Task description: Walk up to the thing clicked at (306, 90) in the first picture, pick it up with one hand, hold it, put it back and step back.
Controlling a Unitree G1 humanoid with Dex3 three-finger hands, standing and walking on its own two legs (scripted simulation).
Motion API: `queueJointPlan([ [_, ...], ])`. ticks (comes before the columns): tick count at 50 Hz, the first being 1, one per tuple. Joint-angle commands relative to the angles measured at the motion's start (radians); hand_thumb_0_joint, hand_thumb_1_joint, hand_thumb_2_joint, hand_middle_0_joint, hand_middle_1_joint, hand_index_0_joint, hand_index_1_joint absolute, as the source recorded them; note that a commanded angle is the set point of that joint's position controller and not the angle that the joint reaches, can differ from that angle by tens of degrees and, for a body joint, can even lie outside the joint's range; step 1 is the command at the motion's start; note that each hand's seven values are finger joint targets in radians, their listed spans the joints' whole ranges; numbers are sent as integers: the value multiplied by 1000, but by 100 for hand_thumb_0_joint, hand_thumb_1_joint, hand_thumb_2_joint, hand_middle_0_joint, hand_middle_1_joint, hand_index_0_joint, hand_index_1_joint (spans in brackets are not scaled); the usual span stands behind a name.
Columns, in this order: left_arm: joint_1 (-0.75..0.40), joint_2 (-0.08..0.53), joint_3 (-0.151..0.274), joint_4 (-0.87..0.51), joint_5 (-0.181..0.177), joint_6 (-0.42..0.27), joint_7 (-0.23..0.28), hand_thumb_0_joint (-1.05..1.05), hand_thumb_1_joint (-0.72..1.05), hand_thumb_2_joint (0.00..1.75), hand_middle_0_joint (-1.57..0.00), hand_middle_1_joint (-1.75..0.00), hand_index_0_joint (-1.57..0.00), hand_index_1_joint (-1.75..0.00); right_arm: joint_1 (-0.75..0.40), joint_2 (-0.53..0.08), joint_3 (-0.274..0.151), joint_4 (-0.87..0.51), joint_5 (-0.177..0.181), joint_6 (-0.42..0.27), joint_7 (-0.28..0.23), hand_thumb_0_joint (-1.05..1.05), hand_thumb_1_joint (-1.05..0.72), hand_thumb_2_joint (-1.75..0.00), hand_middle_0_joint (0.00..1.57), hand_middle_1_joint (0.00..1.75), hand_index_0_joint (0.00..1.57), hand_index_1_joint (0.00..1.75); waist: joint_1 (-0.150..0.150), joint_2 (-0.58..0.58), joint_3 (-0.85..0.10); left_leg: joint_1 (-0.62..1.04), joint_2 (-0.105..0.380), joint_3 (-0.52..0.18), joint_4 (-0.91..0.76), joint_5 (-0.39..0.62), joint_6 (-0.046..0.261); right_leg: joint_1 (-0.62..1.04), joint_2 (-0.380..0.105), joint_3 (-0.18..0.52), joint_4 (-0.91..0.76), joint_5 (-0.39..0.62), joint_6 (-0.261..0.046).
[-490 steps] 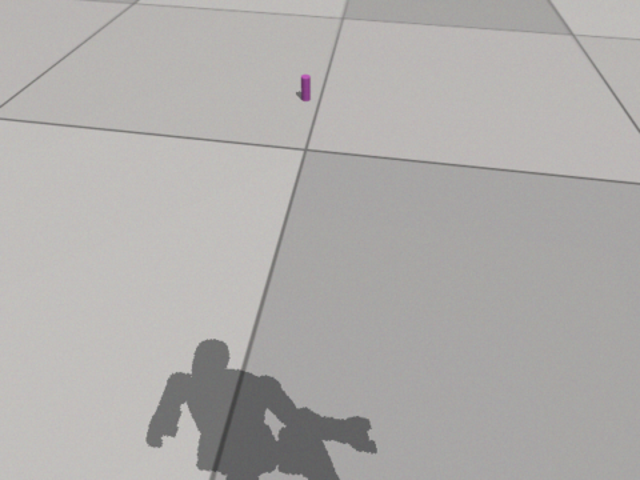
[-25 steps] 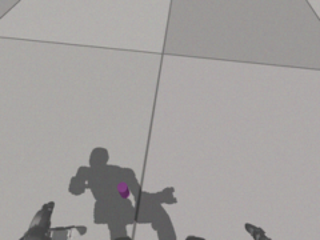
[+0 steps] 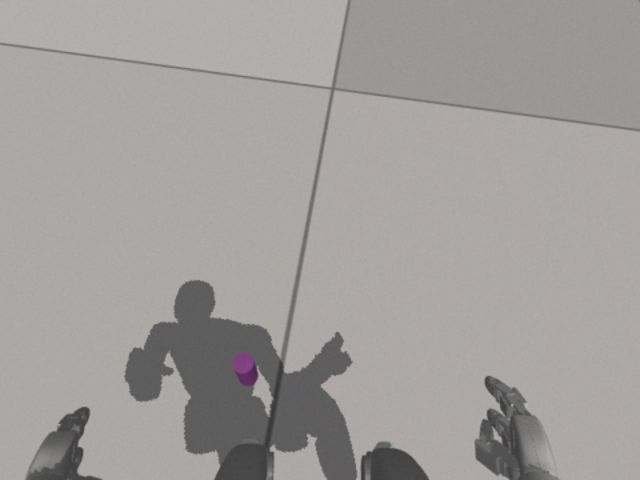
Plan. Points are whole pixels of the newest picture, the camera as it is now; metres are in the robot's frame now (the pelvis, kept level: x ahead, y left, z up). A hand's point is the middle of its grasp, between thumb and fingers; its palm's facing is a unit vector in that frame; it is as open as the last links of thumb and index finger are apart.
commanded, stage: go down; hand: left
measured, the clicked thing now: (246, 369) +0.40 +0.18 -0.63
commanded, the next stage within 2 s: none
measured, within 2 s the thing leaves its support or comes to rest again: neither
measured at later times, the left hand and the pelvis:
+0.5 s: hand (106, 446) +0.18 +0.30 -0.17, palm faces +0.12 -0.96 -0.25, open 17.4 cm; pelvis -0.03 +0.00 -0.07, yaw +0 degrees
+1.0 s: hand (118, 391) +0.27 +0.34 -0.26, palm faces +0.11 -0.98 -0.19, open 17.1 cm; pelvis -0.07 +0.00 -0.20, yaw -2 degrees
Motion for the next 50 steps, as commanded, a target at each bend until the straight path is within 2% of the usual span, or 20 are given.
queueJointPlan([
  [1,45,190,95,-161,-12,-36,-10,0,-61,3,-8,-7,-8,-7,19,-155,-65,-127,1,-57,-19,0,-88,-89,20,30,20,30,1,84,-210,123,-29,0,-104,373,14,87,40,1,-69,306,-40],
  [7,81,208,128,-191,-26,-77,-33,0,-57,3,-8,-6,-7,-6,17,-155,-67,-139,-3,-71,-14,0,-91,-90,20,30,20,30,13,110,-243,86,-29,-7,-63,377,12,42,37,3,-13,292,-44],
  [10,72,202,127,-229,-35,-99,-42,0,-55,4,-8,-5,-7,-6,8,-152,-67,-152,-3,-76,-11,0,-91,-90,20,30,20,30,14,107,-230,45,-33,-5,-49,304,17,8,37,7,-8,242,-43],
  [12,135,200,152,-161,-43,-105,-45,0,-55,4,-8,-5,-7,-6,8,-155,-67,-150,-2,-80,-10,0,-92,-90,20,30,20,30,17,76,-248,27,-32,-8,-35,306,18,14,36,6,5,242,-44],
  [14,52,232,159,-203,-44,-133,-51,0,-54,4,-7,-4,-7,-5,2,-159,-68,-149,-4,-82,-7,0,-92,-90,20,30,20,30,14,108,-230,-3,-30,-11,-26,267,16,-37,35,10,29,205,-45],
  [18,-123,247,185,-104,-69,-231,-79,0,-54,6,-7,-7,-7,-7,-3,-166,-67,-124,-6,-102,-9,0,-93,-91,20,30,20,30,-20,61,-218,-112,-31,-5,70,188,28,-148,32,24,98,158,-41],
  [19,-176,287,214,-94,-78,-270,-94,0,-55,5,-7,-7,-7,-7,1,-169,-64,-111,-5,-106,-8,0,-94,-91,20,30,20,30,-11,76,-232,-141,-33,-4,100,173,30,-176,28,27,126,144,-41],
  [22,-258,303,219,-5,-97,-376,-155,0,-61,5,-8,-11,-8,-10,-15,-193,-65,-103,-7,-121,-3,0,-94,-91,20,30,20,30,-6,113,-279,-210,-33,-24,158,118,23,-311,27,30,236,78,-50],
  [26,-334,361,271,75,-112,-495,-214,0,-56,9,-6,-11,-6,-11,-12,-213,-64,-91,-8,-116,-1,0,-91,-90,20,30,20,30,21,134,-390,-267,-31,-41,228,70,16,-392,20,33,323,40,-52],
  [27,-328,389,300,99,-117,-509,-223,0,-57,9,-6,-12,-6,-12,-14,-225,-67,-92,-6,-110,0,0,-89,-90,20,30,20,30,44,148,-406,-271,-30,-45,226,46,14,-404,22,31,338,20,-54],
  [28,-316,373,293,134,-118,-518,-235,0,-56,9,-6,-11,-6,-11,-17,-228,-66,-83,-6,-104,3,0,-89,-90,20,30,20,30,47,153,-435,-258,-25,-54,239,87,10,-427,23,24,367,54,-55],
  [29,-358,415,326,131,-121,-530,-241,0,-54,11,-6,-12,-5,-12,-14,-236,-68,-78,-7,-98,6,0,-89,-90,20,30,20,30,55,158,-461,-273,-26,-56,253,83,10,-438,23,23,382,46,-57],
  [31,-353,420,348,192,-128,-545,-263,0,-54,11,-6,-12,-5,-12,-15,-246,-68,-64,-7,-85,12,0,-89,-90,20,30,20,30,58,153,-468,-297,-24,-69,279,110,11,-483,24,11,426,64,-59],
  [32,-343,445,377,200,-135,-553,-271,0,-53,10,-6,-11,-5,-11,-11,-249,-67,-58,-6,-80,15,0,-89,-90,20,30,20,30,75,143,-506,-290,-26,-65,305,173,13,-478,25,10,443,102,-61],
  [34,-410,464,386,201,-147,-579,-297,0,-53,11,-6,-11,-5,-12,-21,-245,-62,-48,-10,-69,21,0,-89,-90,20,30,20,30,61,134,-510,-352,-35,-45,361,175,22,-497,26,19,457,97,-63],
  [35,-435,514,422,198,-151,-593,-305,0,-51,12,-6,-11,-5,-12,-18,-250,-62,-42,-11,-65,22,0,-89,-90,20,30,20,30,66,114,-521,-383,-36,-39,384,183,26,-484,26,24,464,107,-61],
  [37,-488,489,412,228,-164,-618,-330,0,-50,11,-5,-11,-5,-12,-24,-247,-62,-33,-13,-63,25,0,-90,-90,20,30,20,30,42,90,-531,-440,-37,-28,434,159,34,-495,27,36,481,92,-57],
  [43,-667,545,430,276,-178,-690,-405,0,-46,13,-5,-12,-4,-12,-20,-269,-58,2,-21,-61,24,0,-90,-90,20,30,20,30,15,128,-572,-485,-33,-37,519,122,32,-632,30,23,568,55,-63],
  [47,-712,617,473,318,-179,-711,-440,0,-47,12,-5,-12,-4,-12,-17,-284,-50,12,-23,-57,25,0,-89,-90,20,30,20,30,31,150,-573,-542,-31,-48,534,16,27,-684,28,17,609,-20,-63],
  [50,-739,651,493,327,-189,-714,-462,0,-47,11,-4,-11,-4,-11,-13,-293,-40,20,-22,-52,28,0,-90,-90,20,30,20,30,35,174,-603,-535,-30,-54,562,54,23,-714,29,4,656,3,-65],
])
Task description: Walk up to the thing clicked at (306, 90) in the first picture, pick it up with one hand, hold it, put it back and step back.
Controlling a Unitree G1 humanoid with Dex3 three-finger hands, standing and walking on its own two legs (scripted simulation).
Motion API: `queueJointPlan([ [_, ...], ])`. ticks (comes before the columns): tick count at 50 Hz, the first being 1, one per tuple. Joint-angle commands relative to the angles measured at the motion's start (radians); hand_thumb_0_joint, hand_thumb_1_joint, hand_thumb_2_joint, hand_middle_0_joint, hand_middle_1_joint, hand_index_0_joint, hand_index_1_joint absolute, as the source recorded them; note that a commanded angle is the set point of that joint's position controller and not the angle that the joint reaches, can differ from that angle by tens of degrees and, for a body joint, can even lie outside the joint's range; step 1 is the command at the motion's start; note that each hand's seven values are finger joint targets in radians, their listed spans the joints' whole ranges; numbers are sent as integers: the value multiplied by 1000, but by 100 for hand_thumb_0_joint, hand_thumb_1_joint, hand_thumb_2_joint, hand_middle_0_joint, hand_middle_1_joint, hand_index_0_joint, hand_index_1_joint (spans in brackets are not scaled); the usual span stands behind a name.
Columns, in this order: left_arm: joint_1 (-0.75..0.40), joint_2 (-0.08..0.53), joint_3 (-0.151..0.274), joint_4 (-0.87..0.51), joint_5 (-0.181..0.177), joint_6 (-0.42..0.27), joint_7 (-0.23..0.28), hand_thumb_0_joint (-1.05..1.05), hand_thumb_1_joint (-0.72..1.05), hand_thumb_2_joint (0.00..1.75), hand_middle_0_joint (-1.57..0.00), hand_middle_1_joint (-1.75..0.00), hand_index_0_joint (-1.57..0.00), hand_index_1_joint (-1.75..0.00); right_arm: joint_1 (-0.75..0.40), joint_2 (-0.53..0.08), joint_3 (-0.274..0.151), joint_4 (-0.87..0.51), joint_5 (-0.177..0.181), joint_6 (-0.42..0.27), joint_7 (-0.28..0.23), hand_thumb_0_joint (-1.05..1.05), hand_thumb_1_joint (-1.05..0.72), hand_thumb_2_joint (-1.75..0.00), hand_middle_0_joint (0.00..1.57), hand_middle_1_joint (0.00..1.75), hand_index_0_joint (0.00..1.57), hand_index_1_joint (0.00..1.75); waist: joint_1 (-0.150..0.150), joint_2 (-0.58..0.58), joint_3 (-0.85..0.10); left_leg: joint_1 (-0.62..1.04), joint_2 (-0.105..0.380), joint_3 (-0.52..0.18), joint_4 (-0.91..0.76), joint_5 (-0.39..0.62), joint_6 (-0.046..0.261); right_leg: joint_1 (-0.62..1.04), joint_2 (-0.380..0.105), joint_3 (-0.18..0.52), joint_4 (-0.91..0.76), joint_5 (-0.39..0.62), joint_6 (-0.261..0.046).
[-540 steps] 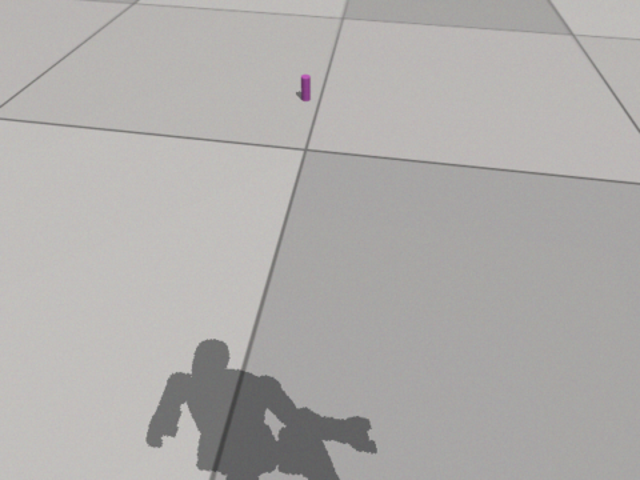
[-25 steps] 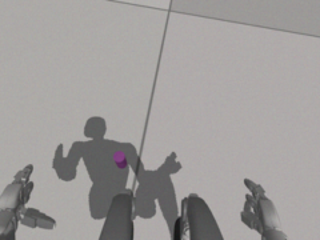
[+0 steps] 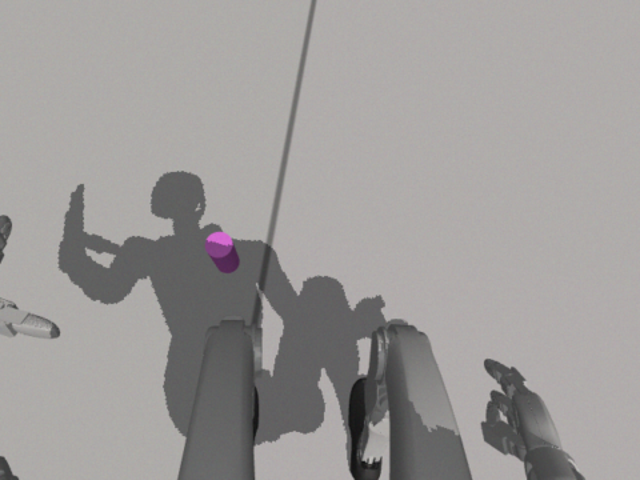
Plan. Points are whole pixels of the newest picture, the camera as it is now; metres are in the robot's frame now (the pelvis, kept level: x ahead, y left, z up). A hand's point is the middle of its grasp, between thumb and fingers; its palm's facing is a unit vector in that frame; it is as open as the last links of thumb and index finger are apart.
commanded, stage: go down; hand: left
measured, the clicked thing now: (223, 253) +0.46 +0.20 -0.42
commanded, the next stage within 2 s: approach in 1.14 s
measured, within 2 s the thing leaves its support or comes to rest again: neither
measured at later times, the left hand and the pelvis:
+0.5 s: hand (31, 254) +0.36 +0.38 -0.09, palm faces +0.12 -0.98 -0.14, open 17.2 cm; pelvis -0.02 +0.00 -0.07, yaw -1 degrees
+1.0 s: hand (33, 246) +0.37 +0.39 -0.11, palm faces +0.12 -0.99 -0.11, open 17.3 cm; pelvis -0.02 +0.00 -0.11, yaw -2 degrees
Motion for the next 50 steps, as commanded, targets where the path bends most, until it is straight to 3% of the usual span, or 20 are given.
queueJointPlan([
  [1,-137,386,122,-123,-40,-67,-33,0,-48,11,-5,-11,-4,-11,95,-216,-69,-75,10,-30,-14,0,-90,-90,20,30,20,30,45,173,-567,389,-24,12,-223,218,35,244,38,0,-151,171,-53],
  [4,-161,409,137,-116,-50,-69,-50,0,-48,11,-4,-10,-4,-10,95,-218,-62,-70,9,-28,-12,0,-90,-90,20,30,20,30,49,157,-560,336,-24,28,-187,212,39,244,39,7,-137,165,-51],
  [5,-167,396,127,-103,-47,-66,-60,0,-48,11,-5,-10,-4,-10,94,-226,-64,-69,9,-27,-12,0,-91,-90,20,30,20,30,39,189,-550,352,-22,17,-192,202,36,197,40,-4,-115,157,-56],
  [6,-192,425,138,-117,-48,-67,-64,0,-46,11,-4,-10,-4,-10,93,-230,-63,-67,8,-27,-11,0,-90,-90,20,30,20,30,40,204,-543,336,-20,15,-184,189,34,187,38,-6,-100,152,-56],
  [11,-260,457,152,-117,-57,-79,-87,0,-46,9,-5,-9,-4,-9,87,-238,-55,-65,7,-25,-6,0,-91,-90,20,30,20,30,27,201,-525,282,-16,9,-154,124,36,142,40,-15,-59,115,-52],
  [12,-271,486,169,-123,-58,-82,-90,0,-47,8,-4,-8,-4,-8,89,-245,-57,-67,6,-27,-7,0,-91,-90,20,30,20,30,32,201,-547,278,-17,13,-140,128,36,138,41,-14,-52,115,-52],
  [13,-276,468,159,-100,-62,-81,-98,0,-47,9,-4,-9,-4,-9,87,-242,-56,-65,7,-27,-7,0,-91,-91,20,30,20,30,18,182,-550,261,-19,19,-119,127,40,138,42,-13,-53,114,-50],
  [17,-300,506,173,-93,-66,-80,-120,0,-51,9,-4,-9,-4,-9,104,-251,-48,-52,1,-29,-6,0,-92,-91,20,30,20,30,22,200,-576,245,-23,29,-72,189,41,137,39,-13,-19,158,-53],
  [22,-343,527,180,-84,-68,-78,-142,0,-50,9,-4,-8,-3,-9,107,-263,-47,-45,-1,-31,-4,0,-91,-91,20,30,20,30,14,226,-555,221,-20,19,-58,135,38,82,39,-25,20,123,-54],
  [24,-339,549,194,-81,-68,-74,-143,0,-50,8,-4,-8,-4,-8,110,-264,-40,-42,1,-30,-2,0,-92,-91,20,30,20,30,23,234,-564,225,-20,15,-52,158,35,71,39,-30,42,138,-55],
  [28,-384,553,191,-86,-72,-74,-152,0,-50,8,-4,-8,-3,-8,103,-274,-44,-49,2,-30,-1,0,-92,-91,20,30,20,30,10,218,-532,184,-18,10,-41,75,41,23,41,-34,51,81,-52],
  [33,-375,568,202,-69,-70,-65,-161,0,-52,9,-4,-9,-3,-9,117,-279,-38,-44,0,-29,-1,0,-92,-91,20,30,20,30,10,240,-563,210,-21,8,-15,146,36,12,38,-40,85,132,-55],
  [41,-409,577,201,-58,-74,-61,-172,0,-51,8,-4,-8,-4,-8,115,-283,-34,-47,1,-26,3,0,-92,-91,20,30,20,30,0,233,-538,167,-23,3,9,98,40,-29,37,-44,105,97,-53],
  [42,-420,599,208,-71,-74,-62,-172,0,-50,9,-4,-8,-3,-8,115,-283,-31,-47,1,-27,2,0,-92,-91,20,30,20,30,3,236,-534,149,-24,9,10,90,41,-20,38,-42,104,87,-53],
  [45,-400,613,222,-53,-76,-59,-173,0,-52,9,-4,-8,-4,-9,123,-284,-29,-46,0,-25,3,0,-92,-91,20,30,20,30,11,225,-546,144,-27,18,24,110,42,-10,39,-41,105,97,-52],
  [50,-437,607,212,-66,-74,-60,-182,0,-51,10,-4,-9,-3,-9,134,-287,-30,-41,-3,-24,4,0,-92,-91,20,30,20,30,-7,240,-559,159,-26,18,45,145,40,-22,39,-41,120,125,-54],
])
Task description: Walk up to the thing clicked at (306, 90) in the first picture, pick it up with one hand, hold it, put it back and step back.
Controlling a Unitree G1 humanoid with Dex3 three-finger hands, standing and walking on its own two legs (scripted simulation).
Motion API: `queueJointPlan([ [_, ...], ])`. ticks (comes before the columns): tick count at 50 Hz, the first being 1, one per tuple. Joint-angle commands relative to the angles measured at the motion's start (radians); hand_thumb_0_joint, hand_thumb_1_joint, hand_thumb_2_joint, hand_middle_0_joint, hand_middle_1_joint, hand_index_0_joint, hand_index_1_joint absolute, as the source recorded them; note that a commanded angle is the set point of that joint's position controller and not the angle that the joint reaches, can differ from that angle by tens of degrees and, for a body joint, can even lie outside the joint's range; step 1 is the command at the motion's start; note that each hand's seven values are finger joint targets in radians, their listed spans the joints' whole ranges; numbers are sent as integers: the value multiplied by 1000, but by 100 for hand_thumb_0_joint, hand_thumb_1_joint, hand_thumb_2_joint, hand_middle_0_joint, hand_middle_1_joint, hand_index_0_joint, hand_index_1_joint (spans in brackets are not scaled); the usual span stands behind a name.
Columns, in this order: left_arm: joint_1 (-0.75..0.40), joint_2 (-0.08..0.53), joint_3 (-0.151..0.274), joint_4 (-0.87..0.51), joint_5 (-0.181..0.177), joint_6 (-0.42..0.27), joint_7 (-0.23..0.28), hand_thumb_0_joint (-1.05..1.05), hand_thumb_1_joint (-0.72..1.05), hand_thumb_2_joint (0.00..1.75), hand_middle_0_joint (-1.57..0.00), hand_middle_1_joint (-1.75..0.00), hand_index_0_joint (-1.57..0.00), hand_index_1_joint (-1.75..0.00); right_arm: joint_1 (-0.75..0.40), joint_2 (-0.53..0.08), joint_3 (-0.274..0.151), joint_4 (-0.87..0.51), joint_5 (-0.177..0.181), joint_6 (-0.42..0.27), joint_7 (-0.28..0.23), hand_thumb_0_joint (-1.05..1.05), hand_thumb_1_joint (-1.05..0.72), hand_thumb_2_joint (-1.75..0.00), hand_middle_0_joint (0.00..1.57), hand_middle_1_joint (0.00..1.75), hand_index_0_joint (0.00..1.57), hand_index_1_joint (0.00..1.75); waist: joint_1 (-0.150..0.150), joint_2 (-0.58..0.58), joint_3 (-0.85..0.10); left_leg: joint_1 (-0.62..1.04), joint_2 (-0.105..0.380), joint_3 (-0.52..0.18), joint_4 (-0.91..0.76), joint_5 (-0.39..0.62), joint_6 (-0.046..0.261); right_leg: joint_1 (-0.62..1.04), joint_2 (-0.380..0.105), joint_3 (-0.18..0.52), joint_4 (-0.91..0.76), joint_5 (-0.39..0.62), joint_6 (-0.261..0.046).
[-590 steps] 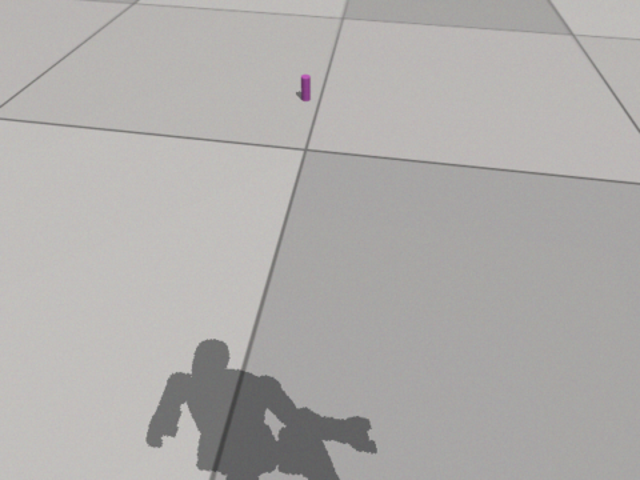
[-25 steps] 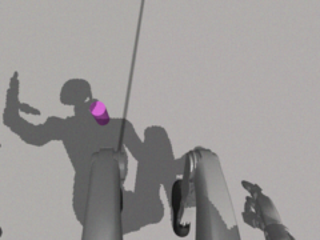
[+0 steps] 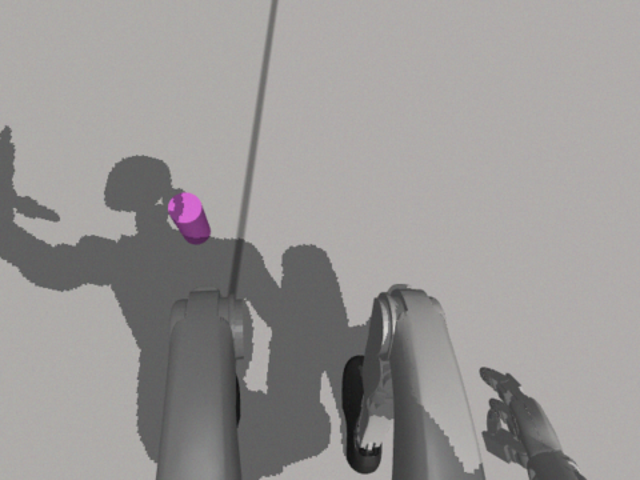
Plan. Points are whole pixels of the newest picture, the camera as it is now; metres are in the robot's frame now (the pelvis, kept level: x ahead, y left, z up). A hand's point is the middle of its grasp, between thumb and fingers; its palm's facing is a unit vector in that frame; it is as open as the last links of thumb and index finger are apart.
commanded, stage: go down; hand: left
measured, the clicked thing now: (191, 220) +0.48 +0.21 -0.32
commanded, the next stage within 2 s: approach in 0.14 s
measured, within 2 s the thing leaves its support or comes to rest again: neither
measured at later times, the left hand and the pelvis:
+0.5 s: hand out of the picture +0.40 +0.39 -0.05, palm faces +0.15 -0.99 -0.04, open 17.4 cm; pelvis +0.00 +0.00 -0.03, yaw -2 degrees
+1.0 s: hand (142, 233) +0.43 +0.27 -0.24, palm faces +0.02 -1.00 +0.05, open 17.5 cm; pelvis -0.01 +0.01 -0.10, yaw -7 degrees
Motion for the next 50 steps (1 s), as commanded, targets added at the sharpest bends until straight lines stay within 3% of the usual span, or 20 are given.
queueJointPlan([
  [1,-195,408,73,-181,-34,-57,-6,0,-50,10,-4,-9,-3,-9,129,-240,-87,-50,7,-25,-16,0,-92,-91,20,30,20,30,42,262,-605,473,-10,56,-296,160,33,277,35,-39,-192,134,-66],
  [4,-203,414,75,-174,-33,-60,-8,0,-51,10,-4,-8,-3,-9,132,-240,-83,-49,5,-23,-14,0,-91,-91,20,30,20,30,35,254,-595,463,-10,56,-288,161,34,272,36,-42,-189,132,-65],
  [8,-234,417,64,-158,-32,-70,-12,0,-51,9,-4,-8,-4,-8,110,-246,-82,-54,7,-24,-13,0,-92,-91,20,30,20,30,28,262,-535,428,-7,45,-302,53,37,218,38,-48,-186,54,-64],
  [11,-227,436,84,-171,-37,-75,-19,0,-50,9,-4,-8,-3,-8,117,-250,-76,-52,3,-22,-13,0,-91,-91,20,30,20,30,37,284,-579,467,-8,48,-285,114,33,232,36,-47,-172,104,-65],
  [15,-224,420,79,-91,-48,-85,-29,0,-55,4,-7,-9,-5,-10,107,-245,-64,-52,0,-24,-10,0,-91,-90,20,30,20,30,7,209,-521,368,-11,56,-245,96,43,243,41,-50,-174,80,-60],
  [20,-236,356,59,-6,-83,-164,-53,0,-53,3,-7,-9,-6,-10,94,-267,-37,-53,-17,-32,-1,0,-90,-90,20,30,20,30,-31,208,-464,365,-4,26,-198,117,35,188,48,-77,-118,105,-60],
  [23,-264,322,22,52,-103,-219,-53,0,-54,3,-8,-9,-6,-10,71,-266,-16,-60,-30,-36,7,0,-90,-90,20,30,20,30,-54,168,-427,296,-2,38,-155,61,39,196,57,-83,-119,59,-55],
  [26,-276,338,17,78,-99,-276,-46,0,-54,3,-8,-9,-6,-9,53,-284,5,-57,-51,-35,13,0,-90,-90,20,30,20,30,-59,200,-440,313,2,30,-119,82,33,189,61,-97,-79,84,-56],
  [30,-276,369,23,88,-75,-344,-15,0,-50,5,-7,-9,-5,-10,20,-309,38,-67,-86,-12,26,0,-90,-90,20,30,20,30,-51,297,-469,395,12,4,-88,179,8,170,61,-119,-7,155,-63],
  [31,-291,408,42,75,-67,-362,-2,0,-52,4,-7,-9,-5,-10,23,-317,46,-59,-96,-1,28,0,-91,-90,20,30,20,30,-61,322,-479,400,14,2,-75,184,7,185,62,-124,-1,164,-61],
  [34,-304,406,34,67,-52,-415,29,0,-51,7,-6,-9,-4,-10,-10,-328,69,-67,-122,23,37,0,-91,-91,20,30,20,30,-75,359,-465,401,18,-7,-56,182,2,184,65,-139,27,168,-59],
  [37,-285,350,-5,81,-41,-461,51,0,-52,7,-6,-10,-4,-11,-44,-335,91,-70,-148,39,45,0,-92,-91,20,30,20,30,-102,374,-445,402,23,-16,-35,168,-1,190,71,-155,39,169,-56],
  [38,-280,369,1,100,-36,-472,64,0,-52,6,-6,-9,-4,-10,-55,-342,98,-66,-154,45,45,0,-92,-91,20,30,20,30,-105,382,-420,385,24,-22,-32,154,-2,178,73,-161,50,158,-57],
  [39,-291,316,-44,99,-35,-487,70,0,-50,7,-5,-10,-4,-11,-74,-338,109,-79,-161,49,49,0,-92,-91,20,30,20,30,-118,381,-409,385,26,-26,-24,146,-3,170,75,-167,53,157,-56],
  [40,-269,318,-36,119,-31,-497,81,0,-52,6,-6,-10,-5,-11,-79,-344,113,-72,-170,54,51,0,-93,-91,20,30,20,30,-120,385,-399,384,28,-29,-14,147,-4,176,76,-170,56,162,-55],
  [41,-254,244,-80,151,-35,-508,89,0,-52,6,-6,-9,-4,-10,-94,-343,125,-83,-175,58,55,0,-93,-91,20,30,20,30,-141,361,-390,393,27,-35,-1,168,-7,176,76,-180,57,180,-52],
  [42,-240,282,-49,163,-34,-521,106,0,-51,7,-6,-9,-4,-10,-90,-353,131,-70,-183,62,57,0,-93,-91,20,30,20,30,-139,370,-375,382,29,-43,3,179,-10,183,79,-187,70,189,-53],
  [46,-284,259,-82,203,-34,-586,166,0,-61,1,-7,-8,-6,-8,-127,-363,174,-77,-211,80,69,0,-94,-91,20,30,20,30,-184,336,-329,341,31,-63,48,173,-5,212,86,-205,75,211,-45],
  [49,-297,240,-101,223,-22,-633,224,0,-61,0,-8,-8,-7,-7,-166,-362,202,-93,-227,88,83,0,-95,-91,20,30,20,30,-184,328,-294,332,33,-78,48,136,-11,207,93,-224,82,181,-44],
  [50,-261,264,-75,239,-14,-644,249,0,-61,1,-7,-8,-7,-8,-162,-371,206,-89,-236,93,87,0,-95,-91,20,30,20,30,-174,353,-295,344,32,-78,47,153,-16,225,94,-228,86,197,-44],
])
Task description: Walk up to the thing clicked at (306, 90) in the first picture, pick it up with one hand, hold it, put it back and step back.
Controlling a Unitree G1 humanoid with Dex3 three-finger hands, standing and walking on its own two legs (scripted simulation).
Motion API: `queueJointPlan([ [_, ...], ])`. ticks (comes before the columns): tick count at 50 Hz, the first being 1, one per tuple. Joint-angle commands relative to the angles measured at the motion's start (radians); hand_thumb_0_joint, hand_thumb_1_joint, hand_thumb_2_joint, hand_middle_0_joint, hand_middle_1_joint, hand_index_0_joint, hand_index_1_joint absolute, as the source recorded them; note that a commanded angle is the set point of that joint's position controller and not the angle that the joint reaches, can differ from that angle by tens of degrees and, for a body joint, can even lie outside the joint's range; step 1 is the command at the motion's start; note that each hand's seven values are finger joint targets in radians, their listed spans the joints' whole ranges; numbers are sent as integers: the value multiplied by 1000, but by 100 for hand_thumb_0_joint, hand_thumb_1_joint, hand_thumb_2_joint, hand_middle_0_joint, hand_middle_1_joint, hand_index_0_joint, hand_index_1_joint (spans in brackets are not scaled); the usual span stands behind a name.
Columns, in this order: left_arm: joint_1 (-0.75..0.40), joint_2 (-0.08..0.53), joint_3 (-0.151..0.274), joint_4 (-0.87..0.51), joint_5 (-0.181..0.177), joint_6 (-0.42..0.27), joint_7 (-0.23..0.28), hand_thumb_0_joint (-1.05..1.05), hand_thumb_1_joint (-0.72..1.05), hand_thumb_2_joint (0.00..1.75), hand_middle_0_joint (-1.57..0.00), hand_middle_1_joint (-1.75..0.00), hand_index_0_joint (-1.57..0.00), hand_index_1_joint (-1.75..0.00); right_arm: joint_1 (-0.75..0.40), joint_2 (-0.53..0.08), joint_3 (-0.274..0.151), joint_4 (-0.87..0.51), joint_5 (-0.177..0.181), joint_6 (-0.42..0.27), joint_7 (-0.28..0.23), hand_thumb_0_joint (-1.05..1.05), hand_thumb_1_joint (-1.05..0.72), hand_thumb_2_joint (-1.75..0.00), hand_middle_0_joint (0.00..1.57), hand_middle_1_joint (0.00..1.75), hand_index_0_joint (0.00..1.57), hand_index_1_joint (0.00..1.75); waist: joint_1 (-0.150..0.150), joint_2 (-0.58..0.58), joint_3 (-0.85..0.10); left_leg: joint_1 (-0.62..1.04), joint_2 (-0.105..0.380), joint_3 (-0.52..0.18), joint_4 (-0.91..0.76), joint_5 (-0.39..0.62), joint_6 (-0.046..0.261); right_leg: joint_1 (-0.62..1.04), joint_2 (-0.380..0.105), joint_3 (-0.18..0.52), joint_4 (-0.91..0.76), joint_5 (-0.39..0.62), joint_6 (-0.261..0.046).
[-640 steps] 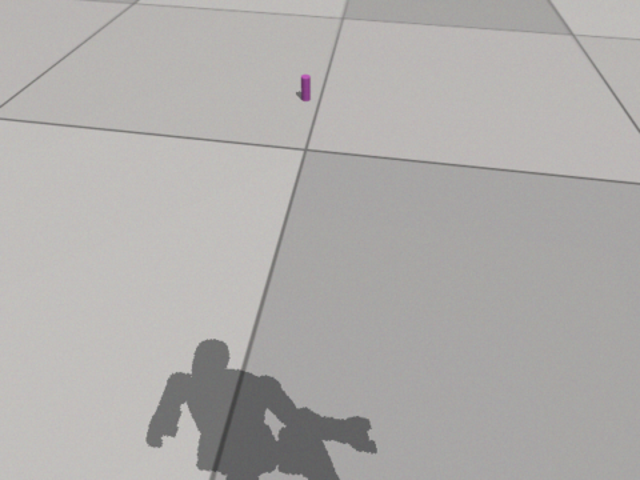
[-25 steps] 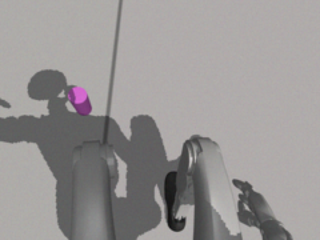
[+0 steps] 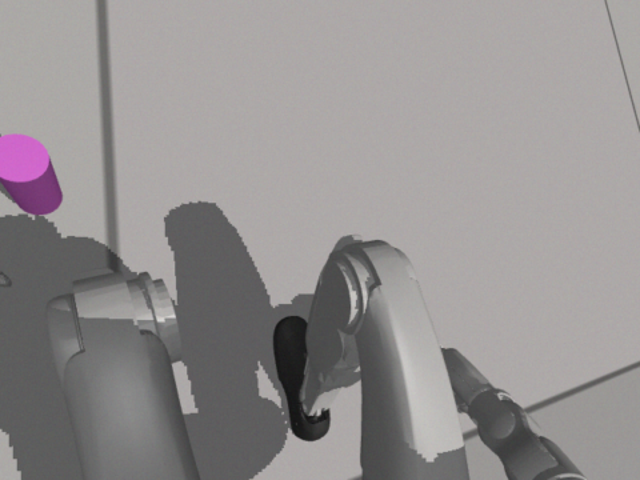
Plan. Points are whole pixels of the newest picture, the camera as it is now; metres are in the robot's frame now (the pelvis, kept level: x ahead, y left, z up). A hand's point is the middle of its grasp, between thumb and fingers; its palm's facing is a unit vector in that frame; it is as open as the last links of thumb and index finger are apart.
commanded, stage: close in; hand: left
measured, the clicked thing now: (30, 179) +0.46 +0.26 -0.22
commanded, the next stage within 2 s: rest palm in 0.50 s
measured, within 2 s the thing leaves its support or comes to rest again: leaves its support in 1.80 s
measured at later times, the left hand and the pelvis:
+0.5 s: hand (23, 201) +0.42 +0.26 -0.18, palm faces +0.19 -0.98 +0.02, open 17.3 cm; pelvis -0.01 +0.01 -0.01, yaw -2 degrees
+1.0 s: hand (36, 194) +0.43 +0.25 -0.19, palm faces +0.24 -0.97 -0.02, open 11.9 cm; pelvis -0.01 +0.01 -0.01, yaw -4 degrees
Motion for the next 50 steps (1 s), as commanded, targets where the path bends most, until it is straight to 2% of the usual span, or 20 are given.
queueJointPlan([
  [1,-170,262,30,-109,-1,-131,90,0,-59,1,-7,-8,-6,-8,46,-356,-87,-33,-25,15,-2,0,-95,-91,20,30,20,30,-25,535,-602,477,41,83,-326,179,-24,287,37,-131,-152,159,-77],
  [2,-175,253,16,-116,12,-144,111,0,-57,2,-7,-8,-6,-8,31,-352,-79,-36,-29,18,3,0,-94,-91,20,30,20,30,-24,546,-580,476,44,78,-332,174,-28,270,37,-135,-144,154,-80],
  [5,-184,208,-24,-88,34,-170,166,0,-55,2,-6,-7,-6,-7,18,-356,-69,-41,-45,33,15,0,-94,-91,20,30,20,30,-57,538,-533,457,45,66,-331,151,-28,263,40,-147,-148,151,-77],
  [8,-192,174,-62,-86,35,-196,203,0,-53,2,-6,-6,-6,-6,10,-361,-59,-44,-59,43,25,0,-94,-91,20,30,20,30,-84,505,-519,425,42,61,-314,117,-20,280,44,-154,-159,143,-69],
  [10,-198,168,-97,-94,43,-209,217,0,-51,1,-6,-6,-5,-5,3,-357,-54,-43,-65,46,27,0,-94,-91,20,30,20,30,-88,483,-518,403,39,64,-299,109,-12,289,47,-150,-167,147,-66],
  [12,-209,154,-107,-80,41,-220,238,0,-50,1,-6,-5,-5,-4,3,-362,-47,-45,-71,52,29,0,-94,-91,20,30,20,30,-106,472,-519,415,39,52,-296,118,-14,290,49,-159,-164,158,-62],
  [14,-209,146,-120,-66,34,-232,257,0,-51,3,-5,-6,-5,-5,-7,-359,-33,-48,-74,56,33,0,-93,-91,20,30,20,30,-102,468,-499,398,38,48,-295,91,-11,290,52,-162,-165,140,-62],
  [15,-215,140,-126,-57,37,-239,266,0,-50,2,-5,-5,-5,-5,-12,-367,-35,-48,-76,58,32,0,-93,-91,20,30,20,30,-113,466,-485,404,40,36,-302,82,-16,274,50,-169,-160,133,-61],
  [18,-202,162,-127,-33,56,-255,301,0,-51,5,-5,-6,-5,-6,-19,-363,-20,-53,-86,69,37,0,-92,-90,20,30,20,30,-98,480,-467,406,42,30,-309,76,-19,281,54,-172,-157,127,-62],
  [24,-221,147,-146,-22,74,-291,364,0,-41,10,-6,-8,-5,-7,-29,-367,3,-64,-107,86,41,0,-92,-91,20,30,20,30,-122,491,-455,423,44,11,-306,121,-27,303,57,-183,-148,170,-57],
  [25,-197,150,-144,-17,77,-292,374,0,-43,10,-5,-7,-5,-7,-34,-366,4,-63,-109,88,42,0,-92,-91,20,30,20,30,-112,495,-464,436,46,12,-303,132,-27,306,59,-183,-145,177,-59],
  [26,-201,151,-148,-8,82,-293,384,0,-41,11,-5,-8,-5,-7,-29,-365,7,-64,-112,92,43,0,-92,-91,20,30,20,30,-116,491,-467,425,44,16,-294,134,-24,319,63,-183,-150,181,-58],
  [28,-216,140,-163,-11,88,-302,402,0,-37,12,-5,-8,-5,-8,-40,-366,13,-70,-117,95,45,0,-92,-91,20,30,20,30,-133,487,-453,415,44,9,-296,125,-25,317,63,-192,-151,179,-56],
  [30,-214,156,-166,-11,98,-305,423,0,-37,14,-5,-8,-4,-8,-43,-365,15,-69,-118,98,47,0,-92,-91,20,30,20,30,-124,484,-429,392,43,16,-297,88,-19,310,67,-190,-162,154,-57],
  [32,-202,129,-174,0,101,-306,441,0,-28,18,-12,-10,-10,-11,-45,-364,15,-70,-123,101,50,0,-90,-91,20,30,20,30,-135,469,-439,405,45,10,-291,94,-21,314,68,-194,-162,163,-53],
  [36,-202,144,-183,0,107,-317,469,0,-19,24,-15,-14,-13,-15,-49,-362,24,-69,-124,103,53,0,-90,-90,20,30,20,30,-135,458,-435,395,43,7,-285,91,-16,322,72,-198,-167,166,-51],
  [39,-218,150,-181,-8,109,-327,491,0,-2,36,-32,-31,-31,-31,-50,-363,30,-68,-128,104,56,0,-90,-90,20,30,20,30,-144,466,-446,403,45,0,-283,105,-19,332,74,-202,-160,178,-51],
  [44,-232,153,-192,2,122,-333,507,0,20,50,-45,-43,-44,-43,-50,-364,34,-63,-133,110,56,0,-89,-90,20,30,20,30,-156,485,-432,411,48,-4,-284,107,-23,328,77,-207,-162,185,-51],
  [45,-223,155,-192,1,125,-329,511,0,24,51,-47,-45,-46,-45,-56,-362,34,-64,-131,111,54,0,-88,-90,20,30,20,30,-147,478,-423,409,49,-4,-286,112,-22,321,77,-205,-165,189,-52],
  [50,-224,158,-196,7,135,-324,525,0,43,63,-60,-57,-59,-57,-53,-367,36,-60,-133,117,56,0,-87,-89,20,30,20,30,-154,498,-427,433,54,-17,-293,140,-29,323,76,-213,-154,210,-53],
])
